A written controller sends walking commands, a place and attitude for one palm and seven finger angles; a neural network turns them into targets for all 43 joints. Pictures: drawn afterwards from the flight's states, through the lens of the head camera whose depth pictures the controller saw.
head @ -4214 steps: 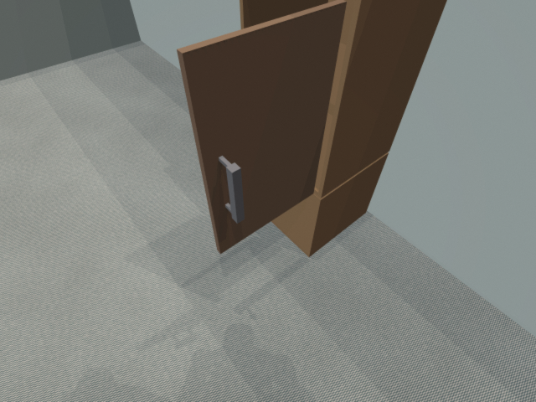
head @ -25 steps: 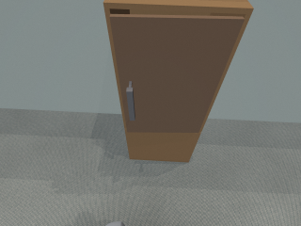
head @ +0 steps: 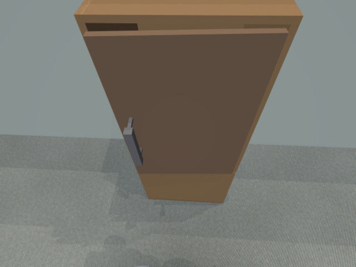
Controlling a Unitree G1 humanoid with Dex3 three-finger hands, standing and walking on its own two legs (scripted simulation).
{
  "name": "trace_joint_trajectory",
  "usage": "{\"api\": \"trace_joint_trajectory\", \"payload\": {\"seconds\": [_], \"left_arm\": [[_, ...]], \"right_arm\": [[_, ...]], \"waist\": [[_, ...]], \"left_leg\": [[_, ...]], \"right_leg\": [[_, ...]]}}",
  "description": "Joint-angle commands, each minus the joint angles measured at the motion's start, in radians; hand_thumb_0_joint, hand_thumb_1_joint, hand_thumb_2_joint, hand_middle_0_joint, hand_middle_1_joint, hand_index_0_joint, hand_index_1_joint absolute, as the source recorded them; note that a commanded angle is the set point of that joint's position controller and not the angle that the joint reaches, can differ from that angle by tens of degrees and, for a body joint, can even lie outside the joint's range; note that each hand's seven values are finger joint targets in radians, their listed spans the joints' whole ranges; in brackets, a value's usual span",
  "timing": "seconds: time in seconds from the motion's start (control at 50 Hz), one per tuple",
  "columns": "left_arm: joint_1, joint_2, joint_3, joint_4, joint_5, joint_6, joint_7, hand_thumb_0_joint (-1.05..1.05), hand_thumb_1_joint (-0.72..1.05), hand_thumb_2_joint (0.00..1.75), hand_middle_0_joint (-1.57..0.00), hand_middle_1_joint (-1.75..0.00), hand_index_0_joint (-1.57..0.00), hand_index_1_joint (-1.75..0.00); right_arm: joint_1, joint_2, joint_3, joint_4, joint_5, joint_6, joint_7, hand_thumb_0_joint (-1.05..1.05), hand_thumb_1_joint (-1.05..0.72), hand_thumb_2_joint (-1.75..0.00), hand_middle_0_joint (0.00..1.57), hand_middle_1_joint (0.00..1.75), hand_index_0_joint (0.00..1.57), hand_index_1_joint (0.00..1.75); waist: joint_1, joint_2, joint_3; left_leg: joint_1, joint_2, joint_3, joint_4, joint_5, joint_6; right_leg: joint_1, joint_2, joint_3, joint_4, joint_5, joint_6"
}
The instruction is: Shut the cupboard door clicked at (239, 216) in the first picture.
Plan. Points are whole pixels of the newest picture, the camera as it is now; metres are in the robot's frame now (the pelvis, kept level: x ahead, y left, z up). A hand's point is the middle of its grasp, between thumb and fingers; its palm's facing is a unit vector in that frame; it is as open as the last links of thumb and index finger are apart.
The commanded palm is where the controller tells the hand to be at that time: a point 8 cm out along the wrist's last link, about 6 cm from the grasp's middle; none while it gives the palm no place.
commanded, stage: come to a stop and stand still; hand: left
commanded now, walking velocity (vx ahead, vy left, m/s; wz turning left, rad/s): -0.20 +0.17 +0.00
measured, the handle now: (135, 142) +0.45 +0.16 -0.07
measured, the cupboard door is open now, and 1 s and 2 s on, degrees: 3 3 3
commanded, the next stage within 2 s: look again from close up in 0.76 s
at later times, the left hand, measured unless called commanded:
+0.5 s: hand out of the picture +0.01 +0.23 -0.17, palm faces +0.07 -0.97 -0.23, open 7.4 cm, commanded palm none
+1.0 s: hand out of the picture -0.02 +0.19 -0.17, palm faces -0.03 -0.98 -0.19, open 7.4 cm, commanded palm none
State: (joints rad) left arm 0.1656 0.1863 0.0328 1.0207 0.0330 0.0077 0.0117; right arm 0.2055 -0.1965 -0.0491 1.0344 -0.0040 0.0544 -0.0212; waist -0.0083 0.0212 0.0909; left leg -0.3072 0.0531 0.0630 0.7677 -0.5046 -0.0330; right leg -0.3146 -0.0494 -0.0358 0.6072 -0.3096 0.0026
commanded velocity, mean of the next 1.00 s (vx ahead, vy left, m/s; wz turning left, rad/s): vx -0.02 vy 0.01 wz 0.00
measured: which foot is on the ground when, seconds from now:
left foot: up 0.00-0.26, down 0.28-1.00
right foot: down 0.00-0.28, up 0.30-0.52, down 0.54-1.00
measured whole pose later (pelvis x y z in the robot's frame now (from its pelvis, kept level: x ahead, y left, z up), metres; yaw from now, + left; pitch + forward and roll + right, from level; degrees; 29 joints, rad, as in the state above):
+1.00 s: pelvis -0.03 +0.03 +0.01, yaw +0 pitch -1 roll -1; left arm 0.28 0.15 -0.02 1.09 0.02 -0.02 0.03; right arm 0.34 -0.18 -0.01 1.08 -0.01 0.00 -0.01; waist -0.03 0.01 0.05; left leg -0.29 0.04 0.04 0.53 -0.24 0.00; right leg -0.18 0.02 0.01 0.49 -0.31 -0.01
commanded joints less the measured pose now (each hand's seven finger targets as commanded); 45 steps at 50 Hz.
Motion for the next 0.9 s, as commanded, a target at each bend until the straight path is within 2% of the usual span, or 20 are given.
{"api": "trace_joint_trajectory", "payload": {"seconds": [0.0, 0.12, 0.2, 0.22, 0.24, 0.26, 0.28, 0.3, 0.36, 0.46, 0.48, 0.5, 0.52, 0.54, 0.58, 0.7, 0.82, 0.84, 0.86, 0.88], "left_arm": [[0.110, 0.203, 0.060, -0.028, -0.003, -0.001, 0.039, 0.00, 0.90, 0.90, -0.20, -0.30, -0.20, -0.30], [0.065, 0.198, 0.069, -0.066, 0.003, 0.004, 0.040, 0.00, 0.90, 0.90, -0.20, -0.30, -0.20, -0.30], [0.019, 0.194, 0.065, -0.071, -0.003, 0.012, 0.034, 0.00, 0.90, 0.90, -0.20, -0.30, -0.20, -0.30], [0.024, 0.182, 0.058, -0.076, -0.012, 0.015, 0.032, 0.00, 0.90, 0.90, -0.20, -0.30, -0.20, -0.30], [0.067, 0.130, 0.048, -0.083, -0.016, 0.023, 0.031, 0.00, 0.90, 0.90, -0.20, -0.30, -0.20, -0.30], [0.069, 0.095, 0.035, -0.089, -0.019, 0.032, 0.032, 0.00, 0.90, 0.90, -0.20, -0.30, -0.20, -0.30], [0.043, 0.103, 0.033, -0.101, -0.015, 0.039, 0.030, 0.00, 0.90, 0.90, -0.20, -0.30, -0.20, -0.30], [0.057, 0.093, 0.034, -0.091, -0.013, 0.048, 0.033, 0.00, 0.90, 0.90, -0.20, -0.30, -0.20, -0.30], [0.074, 0.112, 0.034, -0.060, -0.018, 0.046, 0.018, 0.00, 0.90, 0.90, -0.20, -0.30, -0.20, -0.30], [0.115, 0.081, 0.007, -0.032, -0.018, 0.026, 0.010, 0.00, 0.90, 0.90, -0.20, -0.30, -0.20, -0.30], [0.153, 0.083, 0.006, -0.013, -0.016, 0.018, 0.012, 0.00, 0.90, 0.90, -0.20, -0.30, -0.20, -0.30], [0.163, 0.109, 0.005, -0.002, -0.013, 0.007, 0.017, 0.00, 0.90, 0.90, -0.20, -0.30, -0.20, -0.30], [0.129, 0.137, 0.001, -0.003, -0.011, -0.005, 0.018, 0.00, 0.90, 0.90, -0.20, -0.30, -0.20, -0.30], [0.086, 0.162, -0.001, -0.013, -0.014, -0.006, 0.014, 0.00, 0.90, 0.90, -0.20, -0.30, -0.20, -0.30], [0.084, 0.132, -0.002, 0.008, -0.018, -0.020, 0.015, 0.00, 0.90, 0.90, -0.20, -0.30, -0.20, -0.30], [0.112, 0.085, -0.012, 0.048, -0.022, -0.013, 0.020, 0.00, 0.90, 0.90, -0.20, -0.30, -0.20, -0.30], [0.136, 0.069, -0.015, 0.079, -0.026, -0.008, 0.019, 0.00, 0.90, 0.90, -0.20, -0.30, -0.20, -0.30], [0.224, 0.084, -0.026, 0.086, -0.005, -0.052, 0.060, 0.00, 0.90, 0.90, -0.20, -0.30, -0.20, -0.30], [0.163, 0.136, -0.017, 0.039, -0.016, -0.056, 0.054, 0.00, 0.90, 0.90, -0.20, -0.30, -0.20, -0.30], [0.122, 0.124, -0.019, 0.017, -0.019, -0.053, 0.047, 0.00, 0.90, 0.90, -0.20, -0.30, -0.20, -0.30]], "right_arm": [[-0.010, -0.094, -0.023, -0.081, 0.006, -0.018, -0.012, 0.00, -0.90, -0.90, 0.20, 0.30, 0.20, 0.30], [-0.052, -0.076, -0.013, -0.110, -0.001, -0.010, 0.005, 0.00, -0.90, -0.90, 0.20, 0.30, 0.20, 0.30], [0.029, -0.081, -0.014, -0.090, -0.002, -0.015, 0.006, 0.00, -0.90, -0.90, 0.20, 0.30, 0.20, 0.30], [0.061, -0.107, -0.014, -0.083, -0.007, -0.023, 0.007, 0.00, -0.90, -0.90, 0.20, 0.30, 0.20, 0.30], [0.054, -0.177, -0.024, -0.097, -0.017, -0.035, 0.007, 0.00, -0.90, -0.90, 0.20, 0.30, 0.20, 0.30], [0.025, -0.231, -0.031, -0.117, -0.022, -0.029, 0.006, 0.00, -0.90, -0.90, 0.20, 0.30, 0.20, 0.30], [0.006, -0.220, -0.022, -0.130, -0.026, -0.028, -0.005, 0.00, -0.90, -0.90, 0.20, 0.30, 0.20, 0.30], [-0.021, -0.208, -0.018, -0.129, -0.028, -0.034, -0.015, 0.00, -0.90, -0.90, 0.20, 0.30, 0.20, 0.30], [-0.078, -0.156, 0.002, -0.143, -0.022, -0.036, -0.022, 0.00, -0.90, -0.90, 0.20, 0.30, 0.20, 0.30], [-0.040, -0.155, -0.003, -0.099, -0.010, -0.040, -0.015, 0.00, -0.90, -0.90, 0.20, 0.30, 0.20, 0.30], [-0.036, -0.145, -0.003, -0.090, -0.003, -0.041, -0.013, 0.00, -0.90, -0.90, 0.20, 0.30, 0.20, 0.30], [-0.021, -0.115, -0.002, -0.084, 0.006, -0.042, -0.009, 0.00, -0.90, -0.90, 0.20, 0.30, 0.20, 0.30], [-0.006, -0.085, 0.003, -0.083, 0.011, -0.042, -0.005, 0.00, -0.90, -0.90, 0.20, 0.30, 0.20, 0.30], [0.015, -0.076, 0.007, -0.074, 0.010, -0.040, 0.003, 0.00, -0.90, -0.90, 0.20, 0.30, 0.20, 0.30], [0.021, -0.077, 0.008, -0.042, -0.002, -0.043, -0.001, 0.00, -0.90, -0.90, 0.20, 0.30, 0.20, 0.30], [0.067, -0.064, 0.021, 0.034, -0.003, -0.052, -0.004, 0.00, -0.90, -0.90, 0.20, 0.30, 0.20, 0.30], [0.102, -0.052, 0.031, 0.072, -0.006, -0.054, -0.012, 0.00, -0.90, -0.90, 0.20, 0.30, 0.20, 0.30], [0.013, -0.082, 0.033, 0.001, -0.003, -0.080, 0.003, 0.00, -0.90, -0.90, 0.20, 0.30, 0.20, 0.30], [0.091, -0.030, 0.035, -0.017, -0.007, -0.070, 0.008, 0.00, -0.90, -0.90, 0.20, 0.30, 0.20, 0.30], [0.137, -0.046, 0.033, -0.012, -0.012, -0.072, 0.008, 0.00, -0.90, -0.90, 0.20, 0.30, 0.20, 0.30]], "waist": [[0.060, -0.202, -0.176], [0.053, -0.204, -0.189], [0.000, -0.200, -0.170], [-0.014, -0.135, -0.179], [0.003, 0.078, -0.204], [-0.001, 0.229, -0.155], [-0.008, 0.157, -0.093], [0.012, 0.256, -0.104], [0.039, 0.175, -0.099], [0.031, 0.117, -0.131], [0.041, 0.079, -0.141], [0.035, -0.003, -0.125], [-0.001, -0.087, -0.101], [-0.025, -0.062, -0.086], [-0.014, -0.204, -0.099], [-0.004, -0.094, -0.015], [0.005, -0.013, 0.016], [0.039, 0.043, 0.032], [-0.031, 0.058, -0.047], [-0.037, 0.076, -0.061]], "left_leg": [[-0.207, -0.046, -0.090, 0.291, -0.093, -0.003], [-0.135, -0.054, -0.068, 0.104, 0.012, -0.018], [0.069, -0.049, -0.033, -0.262, 0.259, -0.008], [0.172, -0.020, -0.032, -0.375, 0.416, -0.002], [0.256, 0.156, -0.207, -0.402, 0.685, 0.058], [0.154, 0.298, -0.303, -0.434, 0.834, 0.167], [0.054, 0.295, -0.294, -0.451, 0.798, 0.217], [0.064, 0.277, -0.300, -0.446, 0.825, 0.224], [0.086, 0.198, -0.200, -0.426, 0.726, 0.210], [0.125, 0.171, -0.198, -0.427, 0.529, 0.178], [0.095, 0.140, -0.178, -0.388, 0.470, 0.146], [0.073, 0.077, -0.151, -0.350, 0.389, 0.101], [0.078, 0.024, -0.096, -0.335, 0.280, 0.053], [0.140, -0.007, -0.082, -0.350, 0.239, 0.035], [0.180, 0.004, -0.068, -0.343, 0.366, 0.033], [0.174, 0.039, -0.088, -0.428, 0.354, 0.042], [0.143, 0.038, -0.089, -0.453, 0.327, 0.038], [0.073, 0.041, -0.056, -0.231, 0.403, 0.017], [0.102, 0.022, -0.070, -0.267, 0.252, 0.025], [0.091, 0.025, -0.082, -0.282, 0.245, 0.032]], "right_leg": [[0.363, -0.326, 0.256, -0.138, 1.127, -0.234], [0.308, -0.271, 0.173, -0.162, 0.917, -0.193], [0.181, -0.203, 0.136, -0.109, 0.659, -0.124], [0.122, -0.165, 0.103, -0.064, 0.515, -0.082], [0.009, -0.062, 0.036, 0.022, 0.201, -0.022], [-0.021, 0.013, 0.000, 0.156, -0.233, 0.012], [-0.017, 0.035, 0.050, 0.281, -0.286, 0.010], [-0.049, 0.039, 0.086, 0.360, -0.296, 0.009], [-0.053, 0.037, 0.095, 0.371, -0.194, 0.016], [0.101, 0.034, 0.025, -0.036, -0.046, 0.013], [0.177, 0.031, 0.040, -0.167, 0.077, 0.008], [0.195, -0.008, 0.134, -0.270, 0.161, -0.011], [0.139, -0.107, 0.229, -0.308, 0.176, -0.047], [0.048, -0.148, 0.241, -0.318, 0.118, -0.070], [0.071, -0.102, 0.215, -0.284, 0.297, -0.066], [0.067, -0.048, 0.168, -0.330, 0.079, -0.041], [0.087, -0.043, 0.164, -0.337, 0.057, -0.043], [0.064, -0.094, 0.182, -0.293, 0.391, -0.025], [0.053, -0.120, 0.207, -0.286, 0.156, -0.061], [0.030, -0.076, 0.173, -0.251, -0.020, -0.071]]}}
